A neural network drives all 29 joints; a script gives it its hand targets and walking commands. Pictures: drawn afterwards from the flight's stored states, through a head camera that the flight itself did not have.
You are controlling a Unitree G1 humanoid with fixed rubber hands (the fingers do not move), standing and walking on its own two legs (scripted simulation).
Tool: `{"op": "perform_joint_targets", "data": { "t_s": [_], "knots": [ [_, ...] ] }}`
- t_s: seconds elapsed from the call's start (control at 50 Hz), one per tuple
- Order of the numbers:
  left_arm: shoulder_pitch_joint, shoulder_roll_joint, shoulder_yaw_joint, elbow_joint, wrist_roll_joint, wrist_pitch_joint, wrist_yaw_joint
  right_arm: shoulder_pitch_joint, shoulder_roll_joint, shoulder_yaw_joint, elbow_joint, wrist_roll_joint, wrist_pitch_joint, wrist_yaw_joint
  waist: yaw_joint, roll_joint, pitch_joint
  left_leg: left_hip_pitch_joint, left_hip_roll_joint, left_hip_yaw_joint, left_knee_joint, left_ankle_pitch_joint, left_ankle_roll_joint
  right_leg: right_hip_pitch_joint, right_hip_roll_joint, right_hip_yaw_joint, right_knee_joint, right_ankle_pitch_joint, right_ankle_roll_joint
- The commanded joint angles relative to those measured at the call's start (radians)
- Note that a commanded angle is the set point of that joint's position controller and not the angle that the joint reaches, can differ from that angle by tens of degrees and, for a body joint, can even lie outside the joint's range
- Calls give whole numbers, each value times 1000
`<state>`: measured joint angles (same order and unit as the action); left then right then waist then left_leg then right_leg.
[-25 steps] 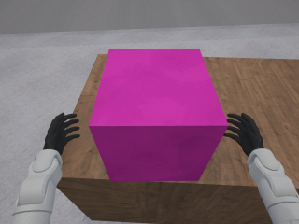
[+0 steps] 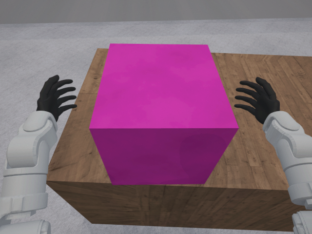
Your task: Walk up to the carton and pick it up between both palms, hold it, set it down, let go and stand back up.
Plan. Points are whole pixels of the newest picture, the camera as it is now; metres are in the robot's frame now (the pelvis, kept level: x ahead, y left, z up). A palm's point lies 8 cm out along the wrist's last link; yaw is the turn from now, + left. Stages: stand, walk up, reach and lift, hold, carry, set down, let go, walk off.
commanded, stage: reach and lift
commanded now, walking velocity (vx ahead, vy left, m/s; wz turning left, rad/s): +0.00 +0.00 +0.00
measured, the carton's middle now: (159, 116) +0.45 +0.00 +0.03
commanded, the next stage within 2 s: none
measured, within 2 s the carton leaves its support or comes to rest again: neither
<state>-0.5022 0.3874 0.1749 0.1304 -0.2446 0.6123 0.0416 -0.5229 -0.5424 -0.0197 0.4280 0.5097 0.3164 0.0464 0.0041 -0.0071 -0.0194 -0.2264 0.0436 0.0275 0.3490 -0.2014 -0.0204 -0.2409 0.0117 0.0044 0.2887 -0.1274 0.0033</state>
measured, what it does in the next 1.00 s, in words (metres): stands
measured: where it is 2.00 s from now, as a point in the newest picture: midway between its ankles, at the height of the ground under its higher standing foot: outside the picture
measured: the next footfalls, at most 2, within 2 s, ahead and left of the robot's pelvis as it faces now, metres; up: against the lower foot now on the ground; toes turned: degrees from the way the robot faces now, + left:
none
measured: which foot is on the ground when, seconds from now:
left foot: down 0.00-1.00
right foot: down 0.00-1.00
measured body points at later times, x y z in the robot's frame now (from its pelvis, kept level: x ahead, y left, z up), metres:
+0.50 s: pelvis -0.01 -0.01 +0.00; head +0.02 +0.00 +0.45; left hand +0.43 +0.25 +0.21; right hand +0.45 -0.24 +0.20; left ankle -0.02 +0.13 -0.75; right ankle +0.01 -0.12 -0.75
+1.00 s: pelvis -0.01 -0.01 -0.01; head +0.04 +0.00 +0.44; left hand +0.42 +0.25 +0.10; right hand +0.45 -0.22 +0.10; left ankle -0.02 +0.13 -0.75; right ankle +0.01 -0.12 -0.75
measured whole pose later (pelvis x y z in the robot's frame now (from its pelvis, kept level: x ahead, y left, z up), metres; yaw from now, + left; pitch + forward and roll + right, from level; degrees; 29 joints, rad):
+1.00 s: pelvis -0.01 -0.01 -0.01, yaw +1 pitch +11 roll -1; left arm -0.85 0.40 -0.02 0.87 -0.28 0.20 0.02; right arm -0.85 -0.42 0.05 0.99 0.43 0.10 0.02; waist 0.03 0.00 -0.09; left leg -0.43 0.04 -0.01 0.42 -0.19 -0.03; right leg -0.42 0.01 -0.02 0.34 -0.12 0.00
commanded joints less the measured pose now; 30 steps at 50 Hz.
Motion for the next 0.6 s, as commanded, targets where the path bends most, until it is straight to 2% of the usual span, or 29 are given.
{"op": "perform_joint_targets", "data": {
  "t_s": [0.0,0.18,0.4,0.58],
  "knots": [
    [-463,204,39,-41,-12,-14,1,-462,-240,-57,-64,8,-5,0,1,-3,-491,95,-60,-2,7,337,-23,215,37,1,45,348,6],
    [-682,257,-1,122,-38,-28,6,-681,-248,-40,67,3,9,-2,0,-5,-575,52,-57,-4,13,301,-12,212,33,-6,62,331,11],
    [-928,283,-81,366,-72,-69,12,-915,-246,-6,291,-3,19,2,-5,11,-640,15,-52,-12,18,271,-9,187,28,-13,69,311,10],
    [-1006,274,-131,540,-75,-119,-3,-994,-219,57,451,17,6,0,-1,19,-641,5,-58,-13,29,321,-12,209,32,-16,77,377,15]
  ]
}}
